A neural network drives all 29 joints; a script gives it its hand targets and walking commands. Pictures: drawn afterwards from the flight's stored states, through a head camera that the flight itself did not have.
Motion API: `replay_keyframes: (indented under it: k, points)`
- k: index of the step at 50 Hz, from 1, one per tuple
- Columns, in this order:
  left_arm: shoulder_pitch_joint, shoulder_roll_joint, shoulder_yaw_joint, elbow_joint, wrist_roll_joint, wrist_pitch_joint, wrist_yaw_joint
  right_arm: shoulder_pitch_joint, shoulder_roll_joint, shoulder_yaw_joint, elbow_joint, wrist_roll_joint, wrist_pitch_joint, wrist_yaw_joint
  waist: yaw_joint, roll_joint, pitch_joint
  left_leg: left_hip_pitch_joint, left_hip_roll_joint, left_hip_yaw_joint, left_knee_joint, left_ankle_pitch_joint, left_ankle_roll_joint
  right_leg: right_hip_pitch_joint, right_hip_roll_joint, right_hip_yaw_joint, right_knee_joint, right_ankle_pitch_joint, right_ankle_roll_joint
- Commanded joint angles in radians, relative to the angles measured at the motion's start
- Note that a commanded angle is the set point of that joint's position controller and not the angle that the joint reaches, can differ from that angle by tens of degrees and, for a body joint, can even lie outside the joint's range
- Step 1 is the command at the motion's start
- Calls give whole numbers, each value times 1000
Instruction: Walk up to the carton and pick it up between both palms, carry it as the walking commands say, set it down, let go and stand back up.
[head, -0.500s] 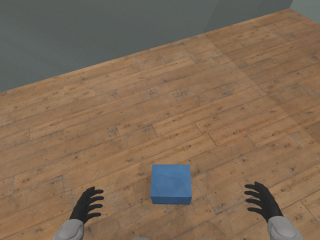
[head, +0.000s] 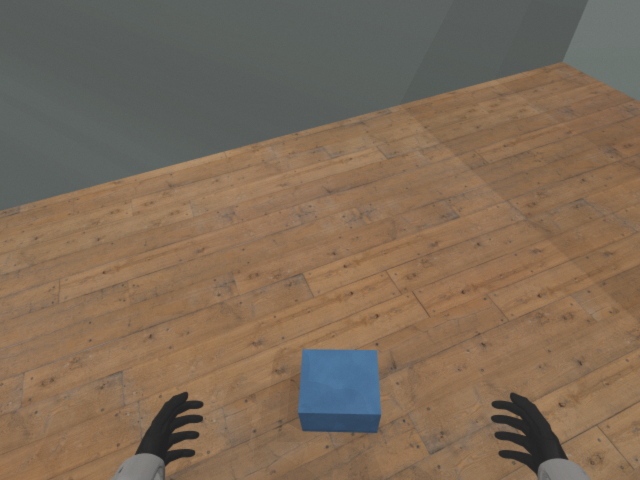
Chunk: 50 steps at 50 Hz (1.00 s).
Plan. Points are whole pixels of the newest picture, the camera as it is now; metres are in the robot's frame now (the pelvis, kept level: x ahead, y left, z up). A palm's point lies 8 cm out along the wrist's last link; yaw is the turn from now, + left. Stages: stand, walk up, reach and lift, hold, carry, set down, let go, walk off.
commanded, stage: stand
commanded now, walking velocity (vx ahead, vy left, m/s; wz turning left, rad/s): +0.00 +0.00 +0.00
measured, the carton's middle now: (339, 390) +0.47 +0.02 -0.68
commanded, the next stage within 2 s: none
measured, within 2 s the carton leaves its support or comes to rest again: neither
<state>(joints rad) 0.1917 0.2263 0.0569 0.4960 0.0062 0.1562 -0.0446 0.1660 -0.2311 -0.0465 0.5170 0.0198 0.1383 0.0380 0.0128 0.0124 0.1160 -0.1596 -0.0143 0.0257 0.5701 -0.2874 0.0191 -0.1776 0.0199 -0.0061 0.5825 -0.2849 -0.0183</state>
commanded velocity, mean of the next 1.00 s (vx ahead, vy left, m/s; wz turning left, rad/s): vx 0.00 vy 0.00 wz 0.00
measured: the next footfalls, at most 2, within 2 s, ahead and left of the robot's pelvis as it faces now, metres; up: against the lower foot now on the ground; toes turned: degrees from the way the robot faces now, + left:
none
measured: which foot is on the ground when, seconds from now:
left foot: down 0.00-1.00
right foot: down 0.00-1.00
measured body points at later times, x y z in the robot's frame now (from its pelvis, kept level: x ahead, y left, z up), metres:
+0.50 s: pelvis +0.04 +0.00 +0.00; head +0.04 +0.00 +0.45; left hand +0.19 +0.26 -0.09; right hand +0.19 -0.25 -0.10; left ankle +0.02 +0.11 -0.73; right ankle +0.03 -0.10 -0.73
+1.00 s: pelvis +0.03 +0.00 +0.00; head +0.02 +0.00 +0.45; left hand +0.17 +0.26 -0.10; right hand +0.17 -0.26 -0.10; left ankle +0.02 +0.11 -0.73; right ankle +0.03 -0.10 -0.73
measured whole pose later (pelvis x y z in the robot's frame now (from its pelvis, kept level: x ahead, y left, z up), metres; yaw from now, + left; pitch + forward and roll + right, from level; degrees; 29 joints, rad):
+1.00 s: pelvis +0.03 +0.00 +0.00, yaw +0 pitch -3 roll +0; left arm 0.19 0.23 0.06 0.71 0.02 0.01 -0.01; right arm 0.18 -0.26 -0.05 0.78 0.02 0.00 -0.01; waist 0.01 0.00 0.02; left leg -0.19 -0.02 0.03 0.57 -0.32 0.02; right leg -0.21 0.02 -0.01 0.58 -0.32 -0.02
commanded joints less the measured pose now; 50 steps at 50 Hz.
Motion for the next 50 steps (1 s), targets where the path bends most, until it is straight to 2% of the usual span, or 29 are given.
replay_keyframes:
  k: [1,3,5,7,9,11,16,21,34,50]
  points:
    - [-64,248,62,-44,47,-102,52,16,-193,-50,-15,-83,-105,-27,-17,-107,-87,-45,-22,-45,-11,-149,-27,-236,-128,198,-283,-445,-40]
    - [-64,233,60,-33,44,-113,50,31,-198,-53,12,-84,-129,-26,-23,-59,-103,-58,10,-78,-91,-94,-12,-197,-94,162,-231,-334,-27]
    - [-46,220,58,-16,40,-125,50,7,-224,-59,31,-83,-148,-28,-5,8,-136,-88,45,-115,-142,-44,-9,-118,-62,115,-158,-143,-10]
    - [-29,218,54,3,38,-135,51,-26,-227,-57,44,-77,-158,-30,10,46,-167,-101,68,-137,-159,24,-8,-58,-56,94,-126,-29,-4]
    - [-29,221,51,18,37,-143,53,-34,-223,-55,59,-70,-163,-35,7,42,-193,-77,79,-138,-150,123,-10,-31,-62,91,-121,43,-3]
    - [-31,220,48,34,36,-150,57,-35,-219,-54,74,-65,-168,-41,0,12,-208,-41,85,-135,-134,216,-12,-26,-71,90,-121,126,-2]
    - [-20,219,46,66,33,-160,66,-21,-220,-57,99,-63,-172,-52,-8,-5,-244,1,90,-120,-107,337,-8,13,-85,82,-100,302,6]
    - [-19,221,47,84,33,-167,67,-18,-225,-59,109,-65,-170,-59,-11,-7,-247,10,95,-117,-104,344,-5,22,-91,82,-100,321,6]
    - [-37,234,51,125,36,-186,61,-31,-240,-53,142,-67,-181,-60,-15,-6,-176,-27,96,-137,-144,195,5,-25,-101,113,-155,154,-12]
    - [-48,243,51,181,30,-196,58,-33,-256,-47,205,-62,-190,-62,-16,-10,-166,-16,101,-146,-157,222,12,-13,-110,124,-164,191,-22]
